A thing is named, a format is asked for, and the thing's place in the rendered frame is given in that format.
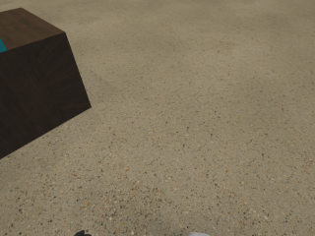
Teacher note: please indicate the pedestal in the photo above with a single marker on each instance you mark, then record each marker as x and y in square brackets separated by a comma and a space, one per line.
[40, 84]

